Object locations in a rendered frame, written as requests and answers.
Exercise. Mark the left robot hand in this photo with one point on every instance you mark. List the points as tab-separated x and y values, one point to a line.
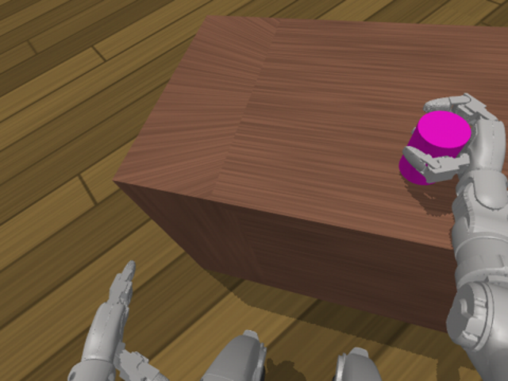
104	340

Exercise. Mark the right robot hand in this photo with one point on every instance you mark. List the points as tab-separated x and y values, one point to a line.
485	149

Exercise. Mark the right robot arm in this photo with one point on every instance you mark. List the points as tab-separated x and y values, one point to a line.
478	319

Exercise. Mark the can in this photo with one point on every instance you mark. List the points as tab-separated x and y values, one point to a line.
438	133

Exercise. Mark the left robot arm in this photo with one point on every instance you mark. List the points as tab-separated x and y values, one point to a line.
92	370

